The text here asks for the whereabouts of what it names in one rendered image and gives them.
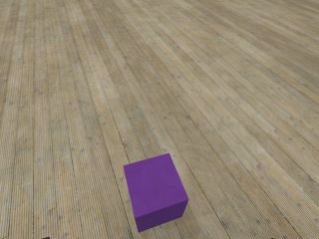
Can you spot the carton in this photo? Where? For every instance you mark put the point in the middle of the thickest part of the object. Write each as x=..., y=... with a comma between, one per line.
x=156, y=191

